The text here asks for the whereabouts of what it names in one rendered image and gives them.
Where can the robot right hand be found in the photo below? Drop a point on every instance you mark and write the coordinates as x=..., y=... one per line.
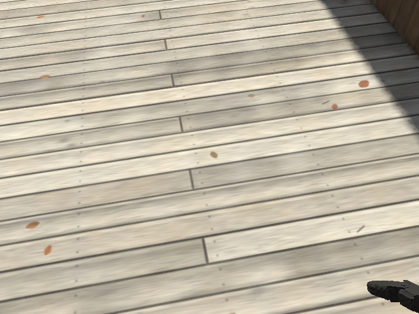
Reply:
x=407, y=293

